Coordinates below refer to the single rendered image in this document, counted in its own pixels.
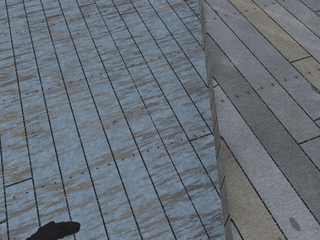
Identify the robot left hand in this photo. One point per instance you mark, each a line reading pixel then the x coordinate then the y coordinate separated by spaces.
pixel 54 231

